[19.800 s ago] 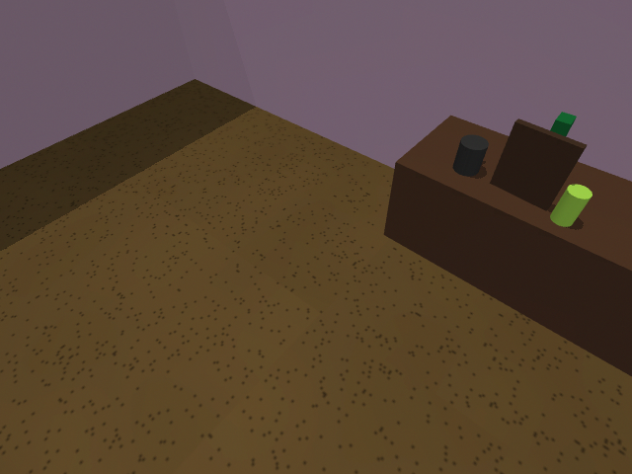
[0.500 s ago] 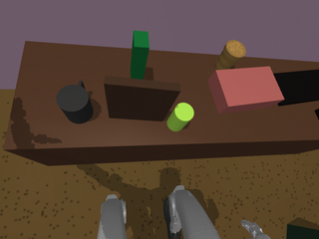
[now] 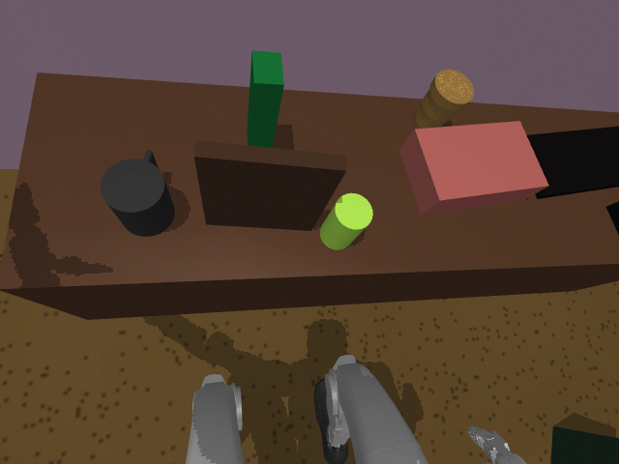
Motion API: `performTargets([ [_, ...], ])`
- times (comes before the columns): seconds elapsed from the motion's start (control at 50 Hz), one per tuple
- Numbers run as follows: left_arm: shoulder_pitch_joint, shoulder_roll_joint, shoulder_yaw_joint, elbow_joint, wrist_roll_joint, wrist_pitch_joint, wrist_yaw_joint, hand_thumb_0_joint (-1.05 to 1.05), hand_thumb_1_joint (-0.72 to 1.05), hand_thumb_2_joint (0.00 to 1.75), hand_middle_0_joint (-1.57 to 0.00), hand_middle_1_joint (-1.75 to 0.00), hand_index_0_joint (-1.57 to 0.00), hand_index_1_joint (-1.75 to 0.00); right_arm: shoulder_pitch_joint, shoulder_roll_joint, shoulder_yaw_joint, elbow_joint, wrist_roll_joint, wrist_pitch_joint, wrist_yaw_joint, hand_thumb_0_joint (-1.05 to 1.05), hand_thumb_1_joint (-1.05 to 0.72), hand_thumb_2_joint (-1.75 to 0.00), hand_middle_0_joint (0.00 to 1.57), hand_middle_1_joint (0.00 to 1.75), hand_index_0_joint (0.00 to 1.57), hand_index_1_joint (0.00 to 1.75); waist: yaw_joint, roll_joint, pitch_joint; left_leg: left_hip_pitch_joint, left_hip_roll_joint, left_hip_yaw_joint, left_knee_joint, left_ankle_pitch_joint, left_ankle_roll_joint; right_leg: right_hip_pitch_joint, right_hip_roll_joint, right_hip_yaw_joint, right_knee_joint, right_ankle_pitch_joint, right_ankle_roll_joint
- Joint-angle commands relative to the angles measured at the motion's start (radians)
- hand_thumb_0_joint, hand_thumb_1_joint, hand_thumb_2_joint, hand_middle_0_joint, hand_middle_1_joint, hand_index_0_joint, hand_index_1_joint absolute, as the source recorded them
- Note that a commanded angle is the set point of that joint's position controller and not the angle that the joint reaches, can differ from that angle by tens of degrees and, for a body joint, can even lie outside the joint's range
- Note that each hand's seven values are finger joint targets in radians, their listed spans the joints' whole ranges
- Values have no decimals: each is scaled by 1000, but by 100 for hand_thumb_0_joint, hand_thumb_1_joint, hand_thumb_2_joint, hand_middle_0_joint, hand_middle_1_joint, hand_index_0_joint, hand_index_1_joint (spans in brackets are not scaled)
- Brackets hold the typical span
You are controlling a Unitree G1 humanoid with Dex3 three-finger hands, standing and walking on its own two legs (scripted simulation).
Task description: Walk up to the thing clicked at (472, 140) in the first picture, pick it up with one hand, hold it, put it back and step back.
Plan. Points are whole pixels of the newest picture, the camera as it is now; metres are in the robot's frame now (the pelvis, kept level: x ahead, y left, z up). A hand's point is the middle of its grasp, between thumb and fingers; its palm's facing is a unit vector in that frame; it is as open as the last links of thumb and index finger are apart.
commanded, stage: approach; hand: left
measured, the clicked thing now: (143, 190) +0.54 +0.21 -0.20
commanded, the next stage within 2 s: close in in 0.62 s
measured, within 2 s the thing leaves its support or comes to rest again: neither
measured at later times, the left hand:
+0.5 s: hand out of the picture +0.47 +0.36 -0.08, palm faces +0.21 -0.97 +0.08, open 17.7 cm
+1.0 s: hand (113, 203) +0.52 +0.26 -0.20, palm faces +0.28 -0.96 +0.00, open 17.6 cm
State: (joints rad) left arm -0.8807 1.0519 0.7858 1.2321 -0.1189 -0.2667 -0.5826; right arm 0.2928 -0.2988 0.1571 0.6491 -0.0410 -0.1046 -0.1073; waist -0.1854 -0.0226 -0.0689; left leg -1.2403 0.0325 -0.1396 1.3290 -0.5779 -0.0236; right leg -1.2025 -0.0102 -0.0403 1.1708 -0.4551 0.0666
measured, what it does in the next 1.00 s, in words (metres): lowers itself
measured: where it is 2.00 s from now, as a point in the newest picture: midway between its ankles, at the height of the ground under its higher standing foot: (277, 454)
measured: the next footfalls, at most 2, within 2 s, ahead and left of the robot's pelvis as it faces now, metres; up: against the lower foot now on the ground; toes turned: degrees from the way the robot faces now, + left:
none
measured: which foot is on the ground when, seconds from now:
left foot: down 0.00-1.00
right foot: down 0.00-1.00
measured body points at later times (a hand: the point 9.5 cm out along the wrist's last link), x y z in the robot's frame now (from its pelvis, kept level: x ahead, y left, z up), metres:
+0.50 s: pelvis -0.02 +0.00 -0.08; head +0.21 +0.08 +0.31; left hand +0.45 +0.41 -0.08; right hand +0.06 -0.27 -0.16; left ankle +0.01 +0.12 -0.62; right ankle +0.05 -0.17 -0.62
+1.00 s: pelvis -0.07 +0.00 -0.22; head +0.18 +0.04 +0.15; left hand +0.50 +0.31 -0.20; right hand -0.06 -0.26 -0.33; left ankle +0.01 +0.12 -0.62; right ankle +0.05 -0.17 -0.62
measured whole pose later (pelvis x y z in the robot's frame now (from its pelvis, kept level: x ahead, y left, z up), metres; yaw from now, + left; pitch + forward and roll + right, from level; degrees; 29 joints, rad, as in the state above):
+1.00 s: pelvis -0.07 +0.00 -0.22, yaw -2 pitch +36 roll -7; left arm -1.13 0.75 0.64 1.24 0.05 -0.49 -0.13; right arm 0.26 -0.26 0.14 0.61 -0.12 0.04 0.08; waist -0.26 0.01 -0.07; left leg -2.05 -0.03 -0.14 2.11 -0.69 -0.04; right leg -2.04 -0.01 0.02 1.98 -0.57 0.08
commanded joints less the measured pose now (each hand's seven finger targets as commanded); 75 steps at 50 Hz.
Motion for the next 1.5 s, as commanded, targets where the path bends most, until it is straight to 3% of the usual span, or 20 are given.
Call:
performTargets([
  [0.0,-232,415,32,-224,-29,-51,0,0,-55,7,-5,-7,-5,-8,191,-223,-83,-38,4,-16,-19,0,-90,-90,20,30,20,30,53,326,-565,452,0,46,-180,501,11,258,21,-23,-86,270,-86],
  [0.1,-180,318,-6,-182,-48,-52,-12,0,-61,0,-7,-6,-7,-5,184,-220,-87,-41,10,-17,-17,0,-87,-89,20,30,20,30,38,289,-511,433,4,40,-164,510,9,212,22,-29,-79,266,-87],
  [0.16,-170,244,-26,-158,-80,-72,-18,0,-61,0,-6,-6,-7,-5,175,-215,-90,-40,17,-23,-15,0,-86,-89,20,30,20,30,28,245,-455,358,1,44,-151,428,14,179,23,-25,-69,225,-88],
  [0.28,-197,154,-77,-96,-84,-152,1,0,-61,1,-5,-6,-6,-6,153,-209,-83,-42,10,-28,6,0,-86,-89,20,30,20,30,8,213,-424,216,-7,42,-71,319,20,54,18,-21,24,155,-93],
  [0.38,-297,185,-64,-140,-79,-261,32,0,-61,2,-4,-6,-5,-5,138,-217,-74,-42,-14,-31,32,0,-86,-89,20,30,20,30,17,312,-565,201,-3,16,65,363,6,-154,11,-27,191,127,-103],
  [0.44,-353,204,-51,-182,-60,-313,53,0,-58,7,-2,-8,-3,-7,148,-219,-65,-28,-41,-22,47,0,-87,-89,20,30,20,30,23,403,-692,253,-2,19,160,516,-3,-202,5,-24,294,196,-108],
  [0.58,-470,126,-92,-200,3,-318,125,0,-57,12,-1,-8,-1,-9,162,-232,-83,-17,-71,23,90,0,-89,-90,20,30,20,30,-6,527,-817,282,10,3,276,623,-16,-353,5,-29,450,215,-116],
  [0.66,-537,79,-114,-177,22,-306,191,0,-61,11,-2,-9,-2,-10,161,-218,-79,-28,-74,52,114,0,-90,-90,20,30,20,30,-38,450,-797,36,-8,29,356,447,5,-326,4,-18,515,189,-111],
  [0.7,-506,23,-120,-85,38,-301,228,0,-61,11,-2,-10,-2,-10,154,-216,-76,-31,-75,64,125,0,-90,-90,20,30,20,30,-56,380,-716,-88,-15,32,391,355,14,-368,1,-23,546,152,-106],
  [0.76,-520,21,-126,-51,82,-310,290,0,-58,7,-2,-8,-4,-7,157,-220,-81,-44,-82,81,143,0,-89,-89,20,30,20,30,-67,339,-650,-242,-21,40,429,196,21,-428,-2,-29,584,59,-101],
  [0.88,-652,75,-99,-216,157,-317,442,0,-57,8,-3,-10,-5,-9,182,-226,-102,-77,-86,129,168,0,-90,-90,20,30,20,30,-51,362,-827,-252,-29,50,452,112,20,-385,-2,-42,634,21,-92],
  [0.92,-699,47,-139,-269,177,-299,472,0,-55,8,-3,-10,-4,-9,182,-227,-116,-81,-82,142,165,0,-90,-90,20,30,20,30,-59,389,-887,-211,-29,52,449,91,18,-382,-1,-44,637,10,-93],
  [0.94,-719,-25,-197,-238,184,-281,478,0,-56,9,-3,-10,-4,-9,188,-226,-123,-79,-77,148,163,0,-90,-90,20,30,20,30,-97,383,-843,-234,-28,48,438,33,18,-408,0,-49,631,-22,-93],
  [0.98,-715,-56,-230,-248,181,-254,489,0,-55,10,-2,-10,-3,-9,189,-220,-125,-71,-72,154,154,0,-89,-90,20,30,20,30,-105,331,-799,-306,-34,69,457,-32,29,-398,3,-44,605,-59,-85],
  [1.0,-686,1,-198,-230,185,-242,497,0,-55,10,-2,-9,-4,-9,199,-220,-127,-47,-70,157,149,0,-89,-89,20,30,20,30,-85,330,-768,-344,-37,87,464,-61,35,-394,4,-34,595,-82,-83],
  [1.08,-702,-37,-246,-228,177,-214,487,0,-55,6,-3,-9,-5,-7,197,-212,-118,-44,-60,165,147,0,-89,-89,20,30,20,30,-96,330,-700,-406,-38,92,476,-89,42,-424,1,-32,606,-101,-87],
  [1.18,-661,-75,-233,-191,145,-192,492,0,-60,4,-3,-9,-6,-6,190,-214,-113,-53,-47,170,145,0,-90,-89,20,30,20,30,-95,270,-625,-476,-40,88,484,-48,46,-431,0,-31,611,-66,-89],
  [1.26,-636,-119,-260,-176,166,-186,501,0,-61,4,-3,-8,-6,-6,185,-217,-127,-60,-47,173,152,0,-90,-89,20,30,20,30,-83,287,-618,-425,-35,77,468,-27,36,-467,1,-35,621,-52,-96],
  [1.4,-733,-215,-341,-284,153,-187,507,0,-61,3,-6,-6,-7,-5,216,-224,-153,-47,-44,171,151,0,-89,-89,20,30,20,30,-98,359,-740,-264,-35,64,469,107,22,-465,-9,-38,641,44,-103],
  [1.48,-736,-226,-339,-294,153,-185,529,0,-61,5,-15,-14,-17,-12,218,-215,-149,-30,-47,170,150,0,-89,-89,20,30,20,30,-85,344,-755,-264,-39,73,489,159,24,-443,-9,-32,644,82,-102],
])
